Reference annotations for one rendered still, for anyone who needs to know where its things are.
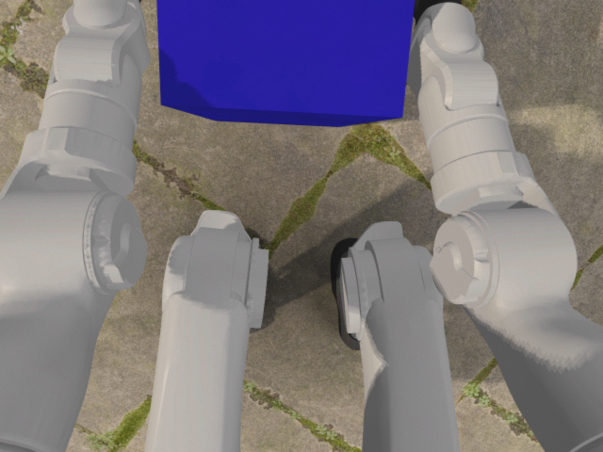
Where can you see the robot left upper arm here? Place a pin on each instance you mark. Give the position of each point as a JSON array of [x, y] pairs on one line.
[[64, 255]]

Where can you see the robot left forearm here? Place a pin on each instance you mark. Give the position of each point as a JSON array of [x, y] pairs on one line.
[[91, 104]]

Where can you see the carton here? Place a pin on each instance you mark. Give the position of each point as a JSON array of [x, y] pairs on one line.
[[301, 62]]

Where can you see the robot right upper arm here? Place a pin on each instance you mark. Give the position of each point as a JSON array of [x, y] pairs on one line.
[[512, 271]]

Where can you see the robot right hand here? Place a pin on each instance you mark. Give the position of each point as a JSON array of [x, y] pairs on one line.
[[422, 5]]

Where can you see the right robot thigh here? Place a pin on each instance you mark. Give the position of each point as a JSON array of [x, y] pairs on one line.
[[409, 403]]

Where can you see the robot right shin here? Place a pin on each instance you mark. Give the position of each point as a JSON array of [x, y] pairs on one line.
[[393, 229]]

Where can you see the robot right forearm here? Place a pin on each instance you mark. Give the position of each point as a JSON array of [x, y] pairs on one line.
[[474, 161]]

